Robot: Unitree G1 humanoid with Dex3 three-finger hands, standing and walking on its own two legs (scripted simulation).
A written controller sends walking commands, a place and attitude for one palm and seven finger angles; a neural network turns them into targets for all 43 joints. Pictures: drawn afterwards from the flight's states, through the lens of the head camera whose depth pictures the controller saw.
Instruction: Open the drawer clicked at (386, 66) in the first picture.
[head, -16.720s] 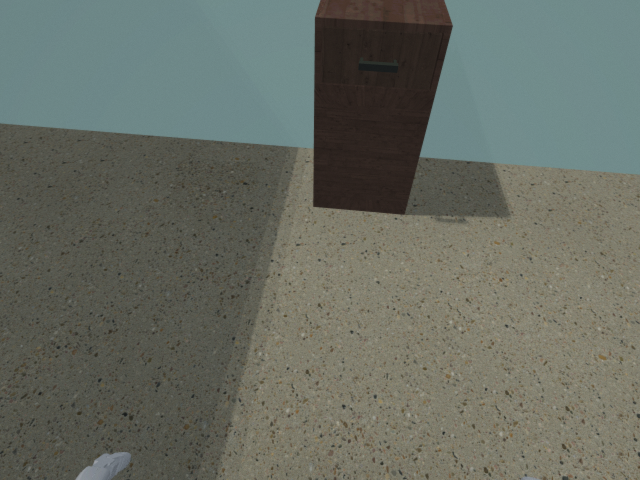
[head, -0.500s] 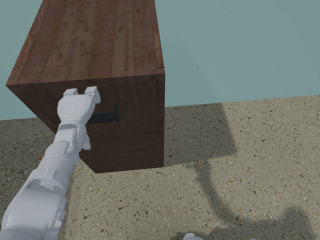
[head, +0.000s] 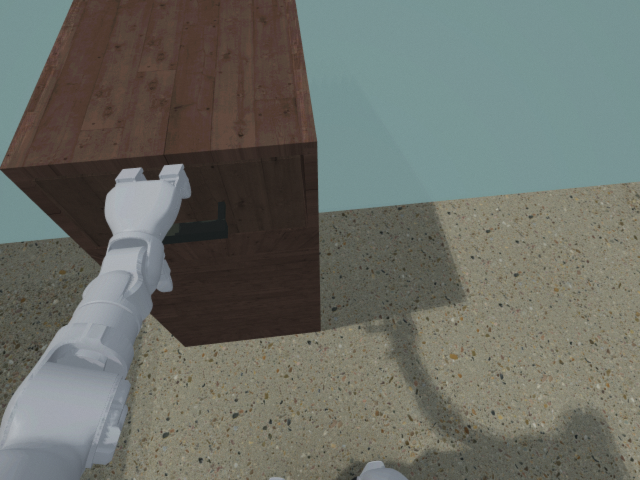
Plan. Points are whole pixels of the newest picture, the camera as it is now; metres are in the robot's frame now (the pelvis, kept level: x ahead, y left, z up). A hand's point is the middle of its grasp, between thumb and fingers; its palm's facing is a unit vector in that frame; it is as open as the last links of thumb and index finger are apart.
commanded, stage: re-aim the fingers above the handle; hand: left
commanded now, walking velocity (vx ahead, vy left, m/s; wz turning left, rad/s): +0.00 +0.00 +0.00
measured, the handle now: (186, 221) +0.50 +0.21 -0.04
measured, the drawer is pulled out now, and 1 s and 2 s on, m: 0.00 0.00 0.00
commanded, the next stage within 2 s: lower the fingers behind the handle in 1.52 s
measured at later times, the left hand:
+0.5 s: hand (160, 228) +0.45 +0.22 +0.01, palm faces -0.04 -0.01 -1.00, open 13.6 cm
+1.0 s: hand (163, 225) +0.45 +0.21 +0.01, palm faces -0.05 +0.00 -1.00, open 13.5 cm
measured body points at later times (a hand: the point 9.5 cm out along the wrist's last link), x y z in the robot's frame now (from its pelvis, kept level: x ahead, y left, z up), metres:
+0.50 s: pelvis +0.00 +0.00 +0.00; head +0.09 -0.01 +0.44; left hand +0.45 +0.22 +0.06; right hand +0.04 -0.26 -0.14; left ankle -0.04 +0.10 -0.70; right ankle +0.01 -0.10 -0.70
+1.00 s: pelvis -0.01 +0.00 +0.00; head +0.08 -0.01 +0.44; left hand +0.45 +0.21 +0.07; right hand +0.03 -0.26 -0.14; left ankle -0.04 +0.10 -0.70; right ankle +0.01 -0.10 -0.70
